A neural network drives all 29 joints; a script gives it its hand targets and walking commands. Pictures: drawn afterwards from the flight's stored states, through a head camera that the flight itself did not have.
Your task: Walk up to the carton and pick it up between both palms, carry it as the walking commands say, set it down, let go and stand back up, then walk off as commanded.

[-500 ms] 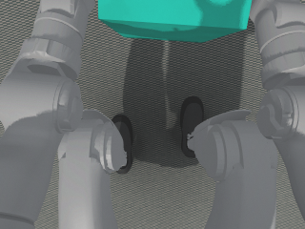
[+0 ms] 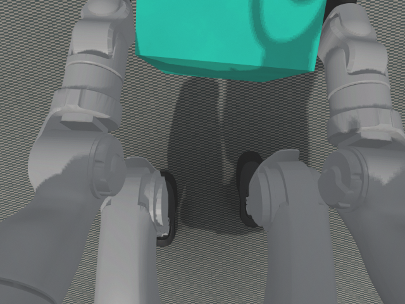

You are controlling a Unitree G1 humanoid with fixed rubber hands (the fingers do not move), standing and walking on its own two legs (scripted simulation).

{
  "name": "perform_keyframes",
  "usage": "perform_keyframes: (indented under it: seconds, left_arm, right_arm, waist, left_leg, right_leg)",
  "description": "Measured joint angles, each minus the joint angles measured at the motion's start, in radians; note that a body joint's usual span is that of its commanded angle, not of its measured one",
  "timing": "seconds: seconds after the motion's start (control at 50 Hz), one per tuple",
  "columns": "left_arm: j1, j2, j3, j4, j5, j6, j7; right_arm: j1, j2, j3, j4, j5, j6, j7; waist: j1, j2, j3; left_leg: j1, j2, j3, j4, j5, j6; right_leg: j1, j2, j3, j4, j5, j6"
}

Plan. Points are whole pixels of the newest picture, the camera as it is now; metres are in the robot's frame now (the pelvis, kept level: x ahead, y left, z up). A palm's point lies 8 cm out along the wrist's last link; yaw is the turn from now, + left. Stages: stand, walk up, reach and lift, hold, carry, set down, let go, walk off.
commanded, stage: reach and lift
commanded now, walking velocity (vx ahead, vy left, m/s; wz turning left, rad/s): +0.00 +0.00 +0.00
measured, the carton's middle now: out of the picture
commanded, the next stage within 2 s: none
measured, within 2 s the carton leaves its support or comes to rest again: neither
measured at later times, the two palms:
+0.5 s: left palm out of the picture +0.56 +0.10 -0.07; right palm out of the picture +0.52 -0.22 -0.08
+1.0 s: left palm out of the picture +0.54 +0.10 +0.01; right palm out of the picture +0.50 -0.21 +0.01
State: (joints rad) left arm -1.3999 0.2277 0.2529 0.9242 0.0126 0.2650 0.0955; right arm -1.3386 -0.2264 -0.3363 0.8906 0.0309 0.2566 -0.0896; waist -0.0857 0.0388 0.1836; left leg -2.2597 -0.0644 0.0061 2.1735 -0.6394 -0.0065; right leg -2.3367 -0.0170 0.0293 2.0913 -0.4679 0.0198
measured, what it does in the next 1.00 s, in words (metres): rises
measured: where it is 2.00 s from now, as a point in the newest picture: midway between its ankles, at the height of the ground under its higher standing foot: (207, 211)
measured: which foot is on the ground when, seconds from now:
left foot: down 0.00-1.00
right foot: down 0.00-1.00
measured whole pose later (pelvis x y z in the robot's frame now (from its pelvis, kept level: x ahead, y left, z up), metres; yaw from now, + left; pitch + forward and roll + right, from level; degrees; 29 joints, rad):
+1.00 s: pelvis +0.00 +0.00 +0.09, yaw +0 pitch +47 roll +1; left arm -1.23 0.09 0.43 0.74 0.20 0.38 0.01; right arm -1.14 -0.05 -0.53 0.62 -0.19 0.41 -0.02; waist -0.07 0.04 -0.07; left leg -2.09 -0.06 -0.01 1.83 -0.56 -0.01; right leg -2.15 -0.01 0.02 1.76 -0.42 0.02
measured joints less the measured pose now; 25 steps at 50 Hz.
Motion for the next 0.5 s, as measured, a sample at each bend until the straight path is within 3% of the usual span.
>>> perform_keyframes:
  seconds: [0.24, 0.5]
  left_arm:
    - [0.012, -0.043, 0.089, -0.049, 0.09, 0.042, -0.036]
    - [0.069, -0.064, 0.114, -0.137, 0.107, 0.077, -0.061]
  right_arm:
    - [0.029, 0.055, -0.095, -0.111, -0.113, 0.077, 0.015]
    - [0.081, 0.113, -0.136, -0.212, -0.159, 0.113, 0.025]
  waist:
    - [0.009, 0.002, -0.06]
    - [0.017, -0.006, -0.121]
  left_leg:
    - [0.026, 0.006, -0.007, -0.092, 0.031, -0.007]
    - [0.045, 0.008, -0.013, -0.151, 0.027, -0.012]
  right_leg:
    - [0.025, 0.006, -0.005, -0.087, 0.015, -0.01]
    - [0.043, 0.009, -0.008, -0.142, 0.008, -0.013]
